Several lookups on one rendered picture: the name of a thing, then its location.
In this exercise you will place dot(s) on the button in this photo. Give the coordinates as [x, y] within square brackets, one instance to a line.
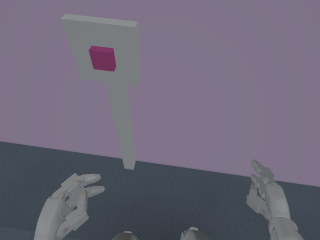
[102, 58]

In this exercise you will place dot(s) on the robot right shin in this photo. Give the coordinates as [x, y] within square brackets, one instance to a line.
[193, 228]

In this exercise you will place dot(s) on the robot right hand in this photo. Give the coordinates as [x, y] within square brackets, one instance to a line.
[275, 204]

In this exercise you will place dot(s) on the robot right thigh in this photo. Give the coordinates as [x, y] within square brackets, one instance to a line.
[193, 235]

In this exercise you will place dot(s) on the panel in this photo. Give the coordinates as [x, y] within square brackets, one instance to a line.
[82, 32]

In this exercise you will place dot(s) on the robot left hand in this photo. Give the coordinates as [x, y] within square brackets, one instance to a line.
[50, 225]

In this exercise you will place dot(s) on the robot right forearm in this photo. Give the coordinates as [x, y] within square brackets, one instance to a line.
[281, 228]

